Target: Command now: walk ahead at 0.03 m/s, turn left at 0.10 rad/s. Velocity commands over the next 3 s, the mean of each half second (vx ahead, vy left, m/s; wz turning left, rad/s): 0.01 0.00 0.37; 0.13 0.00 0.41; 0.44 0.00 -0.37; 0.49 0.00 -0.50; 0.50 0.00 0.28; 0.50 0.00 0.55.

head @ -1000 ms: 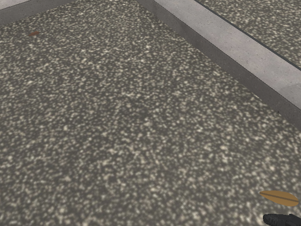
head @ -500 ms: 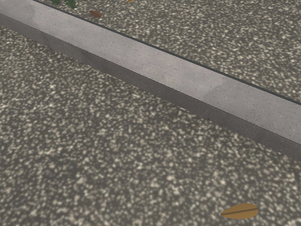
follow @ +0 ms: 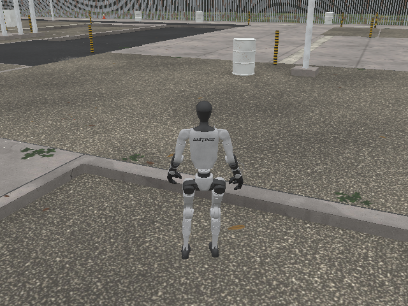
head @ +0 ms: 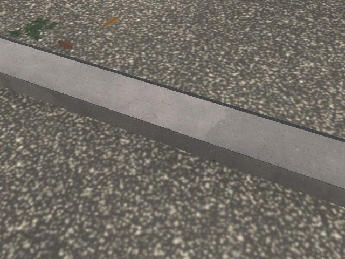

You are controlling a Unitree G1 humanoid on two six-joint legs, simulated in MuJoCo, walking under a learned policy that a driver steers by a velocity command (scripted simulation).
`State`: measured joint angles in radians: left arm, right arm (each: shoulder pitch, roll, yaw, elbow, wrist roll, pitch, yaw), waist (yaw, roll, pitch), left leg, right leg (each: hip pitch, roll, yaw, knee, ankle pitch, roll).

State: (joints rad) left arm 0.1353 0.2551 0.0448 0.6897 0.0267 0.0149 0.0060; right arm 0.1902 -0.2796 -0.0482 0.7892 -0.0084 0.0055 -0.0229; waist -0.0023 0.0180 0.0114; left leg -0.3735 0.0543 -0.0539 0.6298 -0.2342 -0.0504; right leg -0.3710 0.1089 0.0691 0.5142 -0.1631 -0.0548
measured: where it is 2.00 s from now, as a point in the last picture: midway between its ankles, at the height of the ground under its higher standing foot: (128, 257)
